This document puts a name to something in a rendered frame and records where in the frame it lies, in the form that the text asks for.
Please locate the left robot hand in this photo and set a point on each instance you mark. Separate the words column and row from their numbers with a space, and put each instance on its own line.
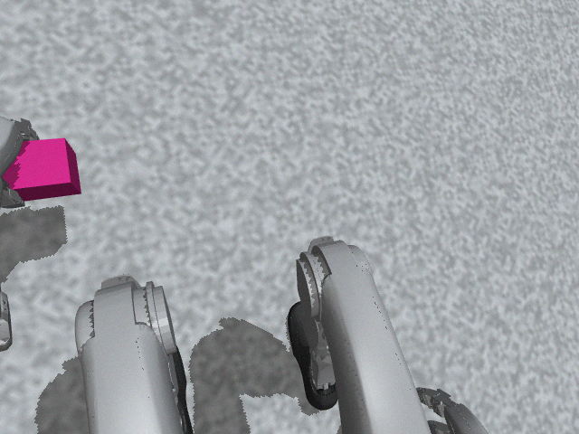
column 13, row 132

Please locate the left robot foot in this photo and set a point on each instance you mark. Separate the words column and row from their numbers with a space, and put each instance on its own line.
column 181, row 380

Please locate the carton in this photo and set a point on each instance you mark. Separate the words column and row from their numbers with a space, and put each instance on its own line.
column 44, row 169

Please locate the right robot hand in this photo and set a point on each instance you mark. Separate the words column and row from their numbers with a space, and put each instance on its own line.
column 460, row 420

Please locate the right robot foot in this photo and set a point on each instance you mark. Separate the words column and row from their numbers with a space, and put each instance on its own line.
column 319, row 399

